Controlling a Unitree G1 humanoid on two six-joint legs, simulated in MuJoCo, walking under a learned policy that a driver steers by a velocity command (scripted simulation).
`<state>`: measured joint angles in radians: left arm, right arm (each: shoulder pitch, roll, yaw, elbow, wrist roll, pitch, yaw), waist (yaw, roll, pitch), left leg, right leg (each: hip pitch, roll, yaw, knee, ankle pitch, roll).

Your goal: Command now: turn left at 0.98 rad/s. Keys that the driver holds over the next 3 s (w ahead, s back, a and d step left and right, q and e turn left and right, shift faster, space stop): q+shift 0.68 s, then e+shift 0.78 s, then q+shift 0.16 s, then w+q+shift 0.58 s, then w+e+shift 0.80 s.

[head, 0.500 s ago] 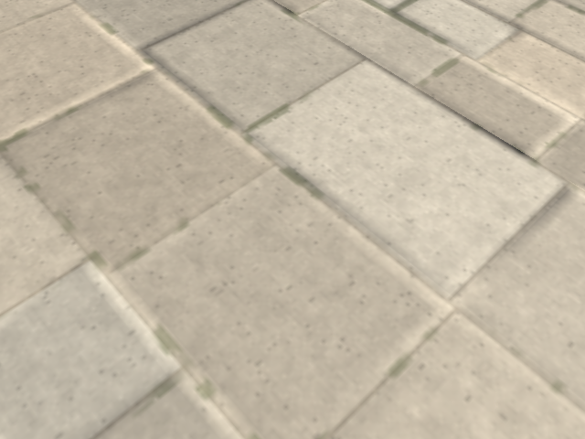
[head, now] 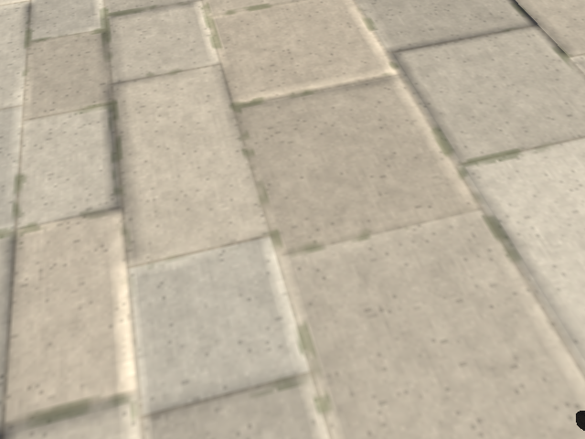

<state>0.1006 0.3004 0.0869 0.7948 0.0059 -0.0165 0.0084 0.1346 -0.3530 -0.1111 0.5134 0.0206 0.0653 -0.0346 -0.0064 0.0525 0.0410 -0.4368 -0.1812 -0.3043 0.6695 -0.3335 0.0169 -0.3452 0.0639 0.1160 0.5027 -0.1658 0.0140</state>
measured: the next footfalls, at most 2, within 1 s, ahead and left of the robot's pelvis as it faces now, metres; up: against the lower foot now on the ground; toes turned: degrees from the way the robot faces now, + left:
left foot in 0.42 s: -0.01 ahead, +0.14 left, +0.00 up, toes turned +29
right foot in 0.84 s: +0.16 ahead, -0.01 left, +0.00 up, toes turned +45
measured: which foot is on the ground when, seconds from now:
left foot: up 0.00-0.40, down 0.42-1.00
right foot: down 0.00-0.42, up 0.44-0.82, down 0.84-1.00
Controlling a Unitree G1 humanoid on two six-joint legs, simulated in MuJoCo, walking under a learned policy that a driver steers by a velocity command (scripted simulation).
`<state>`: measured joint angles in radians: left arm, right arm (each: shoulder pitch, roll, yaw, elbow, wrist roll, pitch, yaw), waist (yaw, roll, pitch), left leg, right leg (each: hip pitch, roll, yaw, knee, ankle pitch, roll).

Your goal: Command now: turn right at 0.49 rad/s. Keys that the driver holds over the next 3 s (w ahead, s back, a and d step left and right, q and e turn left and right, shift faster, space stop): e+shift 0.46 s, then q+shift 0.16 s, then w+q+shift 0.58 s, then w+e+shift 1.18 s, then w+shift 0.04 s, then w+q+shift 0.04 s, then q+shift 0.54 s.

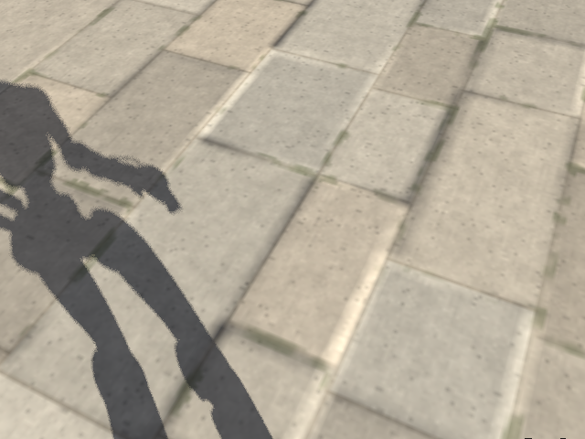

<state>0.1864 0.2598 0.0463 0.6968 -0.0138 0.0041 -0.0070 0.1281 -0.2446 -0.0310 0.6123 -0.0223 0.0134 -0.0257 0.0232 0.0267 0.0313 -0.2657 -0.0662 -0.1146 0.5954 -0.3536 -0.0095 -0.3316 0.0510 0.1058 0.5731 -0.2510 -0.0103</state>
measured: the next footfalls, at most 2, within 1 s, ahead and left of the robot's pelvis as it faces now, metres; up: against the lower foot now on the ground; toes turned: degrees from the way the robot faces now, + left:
right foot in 0.48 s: +0.00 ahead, -0.17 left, +0.00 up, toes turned -29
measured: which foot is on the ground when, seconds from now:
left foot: down 0.00-0.48, up 0.50-1.00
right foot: down 0.00-0.10, up 0.12-0.46, down 0.48-1.00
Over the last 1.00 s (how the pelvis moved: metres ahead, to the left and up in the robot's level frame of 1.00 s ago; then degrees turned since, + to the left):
0.04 0.03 0.00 38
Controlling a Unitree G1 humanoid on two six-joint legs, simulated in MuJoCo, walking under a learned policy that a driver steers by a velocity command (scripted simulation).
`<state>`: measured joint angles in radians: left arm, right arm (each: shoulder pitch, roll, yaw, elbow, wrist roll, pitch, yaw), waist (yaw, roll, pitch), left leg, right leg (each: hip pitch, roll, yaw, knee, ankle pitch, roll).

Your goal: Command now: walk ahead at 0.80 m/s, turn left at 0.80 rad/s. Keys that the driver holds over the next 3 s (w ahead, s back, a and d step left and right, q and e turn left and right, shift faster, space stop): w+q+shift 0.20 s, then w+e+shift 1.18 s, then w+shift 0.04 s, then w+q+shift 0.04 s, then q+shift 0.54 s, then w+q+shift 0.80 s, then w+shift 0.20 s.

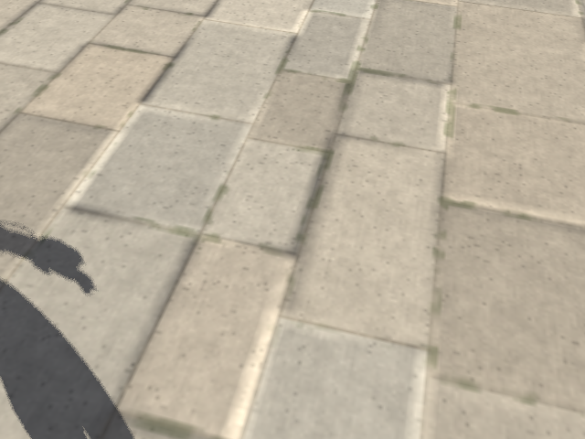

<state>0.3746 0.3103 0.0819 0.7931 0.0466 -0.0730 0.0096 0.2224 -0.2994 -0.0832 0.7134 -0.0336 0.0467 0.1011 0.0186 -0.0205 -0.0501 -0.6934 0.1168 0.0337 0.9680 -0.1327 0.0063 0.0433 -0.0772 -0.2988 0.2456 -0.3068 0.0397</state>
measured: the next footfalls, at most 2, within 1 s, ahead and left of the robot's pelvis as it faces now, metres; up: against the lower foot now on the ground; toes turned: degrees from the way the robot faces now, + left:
left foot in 0.14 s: +0.22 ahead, +0.17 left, +0.00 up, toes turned +14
right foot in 0.62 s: +0.68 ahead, +0.19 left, +0.00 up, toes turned +5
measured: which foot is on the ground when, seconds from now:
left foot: up 0.00-0.12, down 0.14-0.60, up 0.62-1.00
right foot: down 0.00-0.16, up 0.18-0.60, down 0.62-1.00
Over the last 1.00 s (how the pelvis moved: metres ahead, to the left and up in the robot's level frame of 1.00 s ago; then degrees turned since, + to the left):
0.10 -0.06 0.01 -12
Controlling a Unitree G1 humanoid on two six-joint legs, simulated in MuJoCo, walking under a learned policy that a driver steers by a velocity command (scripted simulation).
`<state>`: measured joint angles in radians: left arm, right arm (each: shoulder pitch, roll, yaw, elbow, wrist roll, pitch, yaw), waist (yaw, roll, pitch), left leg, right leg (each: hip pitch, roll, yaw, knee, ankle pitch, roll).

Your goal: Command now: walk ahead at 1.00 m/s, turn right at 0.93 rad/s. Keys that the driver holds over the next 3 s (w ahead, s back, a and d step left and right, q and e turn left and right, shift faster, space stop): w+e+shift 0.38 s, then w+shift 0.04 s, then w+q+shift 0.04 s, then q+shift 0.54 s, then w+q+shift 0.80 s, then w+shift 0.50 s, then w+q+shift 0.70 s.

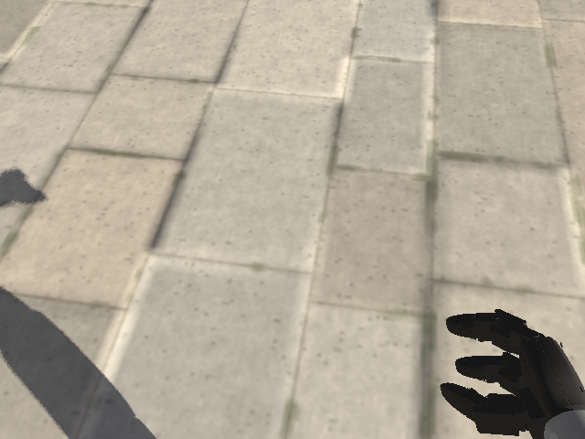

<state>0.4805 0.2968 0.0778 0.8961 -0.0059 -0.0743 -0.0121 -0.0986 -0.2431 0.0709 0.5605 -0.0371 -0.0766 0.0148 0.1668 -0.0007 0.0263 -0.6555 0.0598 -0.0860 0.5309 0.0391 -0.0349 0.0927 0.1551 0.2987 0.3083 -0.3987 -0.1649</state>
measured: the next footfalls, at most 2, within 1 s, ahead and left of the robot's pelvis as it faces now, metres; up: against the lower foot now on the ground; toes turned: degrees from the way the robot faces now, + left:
left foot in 0.04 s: +0.25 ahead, +0.17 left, +0.00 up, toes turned -8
right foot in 0.50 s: +0.59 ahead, -0.15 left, +0.00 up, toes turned -30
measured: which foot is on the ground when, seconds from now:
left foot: up 0.00-0.02, down 0.04-0.50, up 0.52-0.90, down 0.92-1.00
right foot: down 0.00-0.06, up 0.08-0.48, down 0.50-0.92, up 0.94-1.00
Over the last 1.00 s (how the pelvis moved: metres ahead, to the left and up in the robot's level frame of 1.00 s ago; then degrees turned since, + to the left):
0.84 0.23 -0.01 -13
